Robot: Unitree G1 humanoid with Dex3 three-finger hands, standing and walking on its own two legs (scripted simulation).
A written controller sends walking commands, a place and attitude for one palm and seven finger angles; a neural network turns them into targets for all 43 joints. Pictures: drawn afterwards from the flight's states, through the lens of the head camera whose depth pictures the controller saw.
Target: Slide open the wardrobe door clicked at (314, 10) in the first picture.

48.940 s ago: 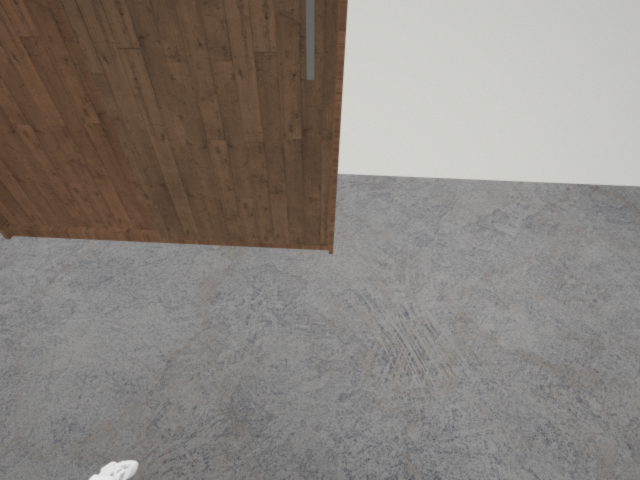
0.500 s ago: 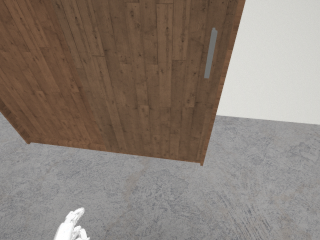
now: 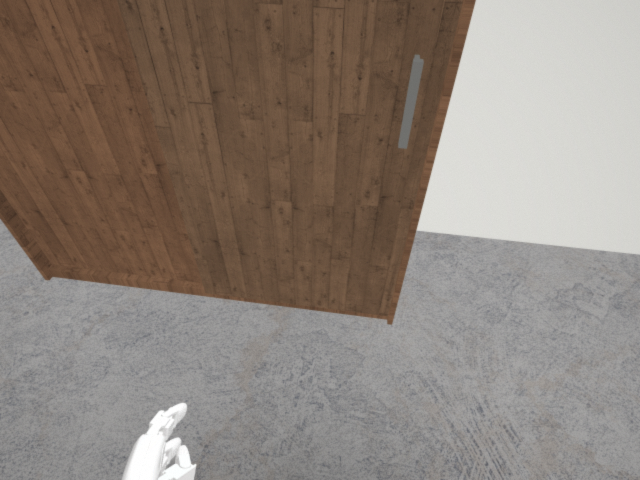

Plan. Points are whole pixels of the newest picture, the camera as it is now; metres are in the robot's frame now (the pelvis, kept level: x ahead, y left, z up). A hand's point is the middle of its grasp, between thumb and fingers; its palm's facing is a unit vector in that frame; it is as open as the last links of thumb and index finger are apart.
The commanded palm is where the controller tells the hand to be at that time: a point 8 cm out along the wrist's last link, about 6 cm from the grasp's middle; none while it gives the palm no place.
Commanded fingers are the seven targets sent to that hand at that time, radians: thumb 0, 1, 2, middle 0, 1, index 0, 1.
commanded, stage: let the arm hang, fingers relaxed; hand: right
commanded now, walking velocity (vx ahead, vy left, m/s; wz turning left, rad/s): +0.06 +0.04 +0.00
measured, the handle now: (409, 103) +0.84 -0.13 +0.12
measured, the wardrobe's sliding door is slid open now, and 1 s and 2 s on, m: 0.00 0.00 0.00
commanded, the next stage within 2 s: look to check the result in 1.18 s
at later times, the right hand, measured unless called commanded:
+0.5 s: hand out of the picture +0.01 -0.21 -0.16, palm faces +0.06 +0.98 -0.21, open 6.9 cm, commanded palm none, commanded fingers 0.00 -0.90 -0.90 0.20 0.30 0.20 0.30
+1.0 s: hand out of the picture +0.09 -0.23 -0.15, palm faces -0.01 +0.98 -0.20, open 7.4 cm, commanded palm none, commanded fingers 0.00 -0.90 -0.90 0.20 0.30 0.20 0.30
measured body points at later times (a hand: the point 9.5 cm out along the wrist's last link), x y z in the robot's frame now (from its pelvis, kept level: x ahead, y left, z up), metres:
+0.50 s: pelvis -0.01 -0.02 +0.01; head +0.03 -0.04 +0.46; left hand +0.02 +0.23 -0.13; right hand +0.01 -0.26 -0.15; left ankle +0.05 +0.08 -0.72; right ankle +0.01 -0.14 -0.72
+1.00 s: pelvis +0.03 -0.05 +0.02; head +0.05 -0.05 +0.47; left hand +0.05 +0.17 -0.14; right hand +0.09 -0.28 -0.14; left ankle +0.05 +0.08 -0.72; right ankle +0.01 -0.14 -0.72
